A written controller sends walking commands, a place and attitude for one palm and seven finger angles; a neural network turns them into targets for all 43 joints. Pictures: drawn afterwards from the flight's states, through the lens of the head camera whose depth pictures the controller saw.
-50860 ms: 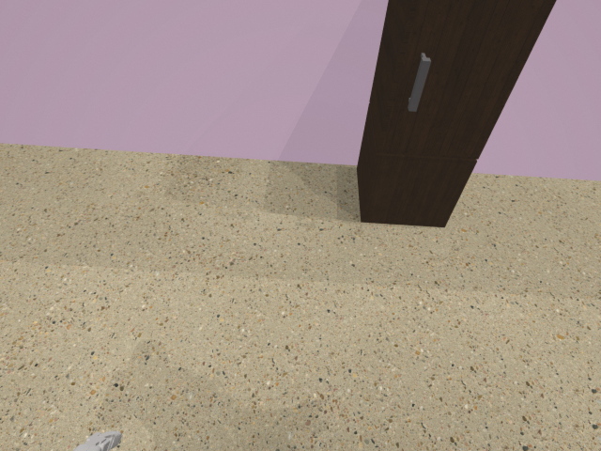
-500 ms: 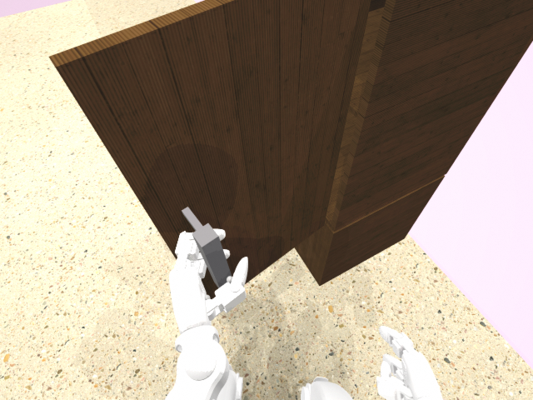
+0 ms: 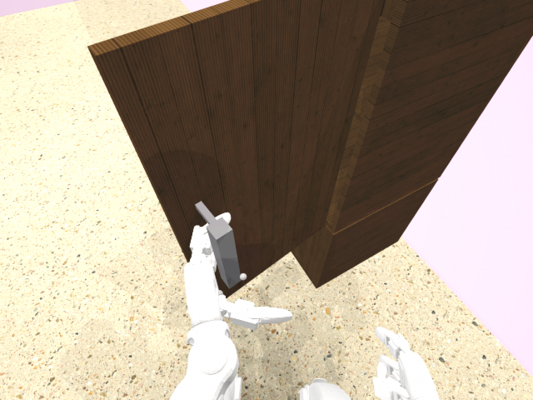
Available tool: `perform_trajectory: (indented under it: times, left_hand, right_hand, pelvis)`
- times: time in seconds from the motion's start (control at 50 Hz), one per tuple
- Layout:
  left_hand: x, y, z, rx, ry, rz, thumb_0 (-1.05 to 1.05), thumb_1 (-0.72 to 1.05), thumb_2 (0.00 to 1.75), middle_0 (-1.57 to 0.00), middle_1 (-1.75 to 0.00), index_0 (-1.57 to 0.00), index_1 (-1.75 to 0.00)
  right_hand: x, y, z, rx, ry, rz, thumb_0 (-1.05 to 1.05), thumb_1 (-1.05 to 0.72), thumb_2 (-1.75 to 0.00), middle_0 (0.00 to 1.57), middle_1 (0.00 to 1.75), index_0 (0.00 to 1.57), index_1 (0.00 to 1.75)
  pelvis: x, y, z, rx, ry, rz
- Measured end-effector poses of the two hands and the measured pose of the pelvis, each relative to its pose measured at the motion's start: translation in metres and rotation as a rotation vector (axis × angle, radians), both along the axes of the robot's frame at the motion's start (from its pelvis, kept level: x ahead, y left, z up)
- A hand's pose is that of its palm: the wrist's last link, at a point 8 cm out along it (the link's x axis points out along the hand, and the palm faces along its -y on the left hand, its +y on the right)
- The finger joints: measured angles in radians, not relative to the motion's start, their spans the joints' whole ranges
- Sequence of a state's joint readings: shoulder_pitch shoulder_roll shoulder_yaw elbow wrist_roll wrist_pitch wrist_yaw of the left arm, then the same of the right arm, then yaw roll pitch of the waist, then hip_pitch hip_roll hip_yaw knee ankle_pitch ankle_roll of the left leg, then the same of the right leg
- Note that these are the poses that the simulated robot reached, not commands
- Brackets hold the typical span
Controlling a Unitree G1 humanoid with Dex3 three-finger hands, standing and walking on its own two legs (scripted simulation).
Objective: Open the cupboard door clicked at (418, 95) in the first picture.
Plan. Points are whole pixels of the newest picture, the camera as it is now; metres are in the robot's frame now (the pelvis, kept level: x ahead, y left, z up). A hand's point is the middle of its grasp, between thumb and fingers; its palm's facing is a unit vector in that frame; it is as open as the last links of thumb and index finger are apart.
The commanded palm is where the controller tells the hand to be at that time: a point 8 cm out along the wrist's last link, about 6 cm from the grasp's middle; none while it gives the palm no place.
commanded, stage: open thumb and fingers to let go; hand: left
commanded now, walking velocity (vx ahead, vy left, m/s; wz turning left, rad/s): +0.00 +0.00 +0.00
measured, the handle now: (218, 246) +0.34 +0.09 +0.04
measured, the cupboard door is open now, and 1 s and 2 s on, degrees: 99 100 100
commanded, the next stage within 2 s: slide the hand sideways off the handle in 0.04 s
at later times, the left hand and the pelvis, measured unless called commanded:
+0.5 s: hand (236, 297) +0.26 +0.06 +0.04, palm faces -0.12 -0.99 +0.08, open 16.2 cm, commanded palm +0.23 +0.11 +0.03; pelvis -0.01 +0.02 -0.01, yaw -1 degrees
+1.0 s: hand (198, 335) +0.21 +0.10 +0.04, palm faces -0.08 -1.00 +0.03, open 16.3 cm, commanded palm +0.18 +0.16 +0.03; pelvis +0.00 +0.03 -0.02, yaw -1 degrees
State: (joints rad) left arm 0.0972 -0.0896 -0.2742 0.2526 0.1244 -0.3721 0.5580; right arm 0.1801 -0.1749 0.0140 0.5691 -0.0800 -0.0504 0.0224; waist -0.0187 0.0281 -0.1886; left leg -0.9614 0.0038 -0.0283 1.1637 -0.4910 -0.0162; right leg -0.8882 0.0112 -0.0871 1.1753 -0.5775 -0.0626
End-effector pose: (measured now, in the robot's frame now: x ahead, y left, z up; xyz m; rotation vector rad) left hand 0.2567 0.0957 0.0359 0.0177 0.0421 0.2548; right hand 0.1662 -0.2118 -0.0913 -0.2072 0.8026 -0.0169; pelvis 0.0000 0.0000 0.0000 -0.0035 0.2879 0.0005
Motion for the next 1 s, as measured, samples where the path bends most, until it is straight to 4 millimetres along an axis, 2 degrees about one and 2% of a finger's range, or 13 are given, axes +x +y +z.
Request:
perform_trajectory:
  times: [0.04, 0.18, 0.3, 0.36, 0.44, 0.56, 0.72, 0.82, 0.92, 1.0]
  left_hand:
    - [0.0, 0.0, 0.0, -0.001, 0.0, -0.007, -0.01, -0.49, 0.3, -0.25, -0.69, -0.28, -0.69]
    - [0.0, 0.003, 0.0, 0.002, 0.001, -0.021, -0.02, -0.5, 0.3, -0.34, -0.55, -0.33, -0.59]
    - [-0.008, 0.015, -0.002, 0.057, -0.048, -0.375, -0.02, -0.5, 0.3, -0.26, -0.42, -0.19, -0.45]
    - [-0.008, 0.019, -0.001, 0.0, -0.044, -0.442, -0.02, -0.5, 0.3, -0.22, -0.37, -0.14, -0.39]
    - [-0.01, 0.017, 0.0, -0.084, -0.025, -0.405, -0.02, -0.5, 0.3, -0.16, -0.33, -0.16, -0.35]
    - [-0.02, 0.016, 0.001, -0.079, -0.042, -0.364, -0.02, -0.5, 0.3, -0.11, -0.31, -0.18, -0.33]
    - [-0.039, 0.036, -0.005, -0.032, -0.012, -0.357, -0.02, -0.5, 0.3, -0.14, -0.3, -0.16, -0.3]
    - [-0.047, 0.05, -0.001, -0.043, -0.01, -0.338, -0.02, -0.5, 0.3, -0.14, -0.3, -0.17, -0.31]
    - [-0.057, 0.056, 0.007, -0.064, -0.038, -0.324, -0.02, -0.5, 0.3, -0.15, -0.3, -0.17, -0.3]
    - [-0.064, 0.059, 0.003, -0.05, -0.019, -0.337, -0.02, -0.5, 0.3, -0.15, -0.3, -0.16, -0.3]
  right_hand:
    - [0.001, 0.003, 0.0, 0.003, -0.004, 0.005, 0.01, -0.9, -0.9, 0.2, 0.3, 0.2, 0.3]
    - [0.001, 0.011, 0.0, 0.013, -0.007, 0.023, 0.01, -0.9, -0.9, 0.21, 0.3, 0.2, 0.3]
    - [-0.008, 0.007, -0.004, 0.009, -0.003, 0.002, 0.01, -0.9, -0.9, 0.21, 0.3, 0.2, 0.3]
    - [-0.014, 0.004, -0.005, 0.003, 0.001, -0.031, 0.01, -0.9, -0.9, 0.21, 0.3, 0.2, 0.3]
    - [-0.021, 0.003, -0.003, -0.002, 0.008, -0.057, 0.01, -0.9, -0.9, 0.21, 0.3, 0.2, 0.3]
    - [-0.02, 0.007, 0.002, -0.006, 0.009, -0.055, 0.01, -0.9, -0.9, 0.2, 0.3, 0.2, 0.3]
    - [-0.002, 0.019, 0.001, 0.008, -0.012, -0.031, 0.01, -0.9, -0.9, 0.2, 0.3, 0.2, 0.3]
    - [0.011, 0.026, 0.004, 0.019, -0.044, -0.016, 0.01, -0.9, -0.9, 0.21, 0.3, 0.2, 0.3]
    - [0.02, 0.028, 0.007, 0.021, -0.075, -0.003, 0.01, -0.9, -0.9, 0.21, 0.3, 0.2, 0.3]
    - [0.024, 0.026, 0.008, 0.011, -0.087, 0.001, 0.01, -0.9, -0.9, 0.21, 0.3, 0.2, 0.3]
  pelvis:
    - [-0.001, 0.001, 0.0, -0.002, -0.002, 0.0]
    - [-0.006, 0.005, -0.001, -0.005, -0.007, 0.003]
    - [-0.012, 0.009, -0.007, -0.009, -0.007, 0.01]
    - [-0.013, 0.014, -0.008, -0.014, -0.014, 0.003]
    - [-0.011, 0.02, -0.007, -0.012, -0.013, -0.01]
    - [-0.006, 0.024, -0.009, -0.007, 0.002, -0.021]
    - [-0.002, 0.026, -0.013, -0.015, 0.006, -0.017]
    - [0.001, 0.027, -0.013, -0.019, 0.011, -0.015]
    - [0.003, 0.027, -0.014, -0.022, 0.016, -0.011]
    - [0.003, 0.025, -0.017, -0.021, 0.019, -0.01]
